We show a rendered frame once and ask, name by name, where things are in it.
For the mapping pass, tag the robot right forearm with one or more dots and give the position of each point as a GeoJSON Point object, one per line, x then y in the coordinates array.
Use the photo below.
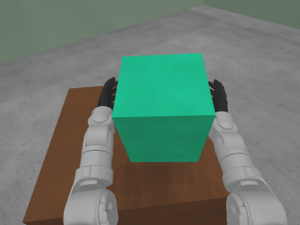
{"type": "Point", "coordinates": [239, 172]}

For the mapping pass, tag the right robot hand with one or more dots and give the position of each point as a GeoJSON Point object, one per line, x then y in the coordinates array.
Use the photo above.
{"type": "Point", "coordinates": [219, 96]}

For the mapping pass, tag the left robot upper arm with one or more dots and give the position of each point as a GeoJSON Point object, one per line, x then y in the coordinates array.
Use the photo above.
{"type": "Point", "coordinates": [91, 207]}

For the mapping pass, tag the robot left forearm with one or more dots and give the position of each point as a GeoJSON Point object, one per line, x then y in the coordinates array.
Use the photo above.
{"type": "Point", "coordinates": [95, 170]}

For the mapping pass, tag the carton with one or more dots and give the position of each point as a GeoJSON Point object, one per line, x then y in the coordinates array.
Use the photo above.
{"type": "Point", "coordinates": [163, 109]}

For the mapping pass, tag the right robot upper arm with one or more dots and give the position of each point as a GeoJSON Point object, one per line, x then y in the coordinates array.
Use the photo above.
{"type": "Point", "coordinates": [254, 207]}

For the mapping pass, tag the left robot hand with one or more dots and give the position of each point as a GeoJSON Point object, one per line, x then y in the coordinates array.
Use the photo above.
{"type": "Point", "coordinates": [106, 97]}

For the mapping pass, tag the pedestal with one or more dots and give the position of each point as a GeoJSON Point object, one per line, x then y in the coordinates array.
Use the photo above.
{"type": "Point", "coordinates": [146, 193]}

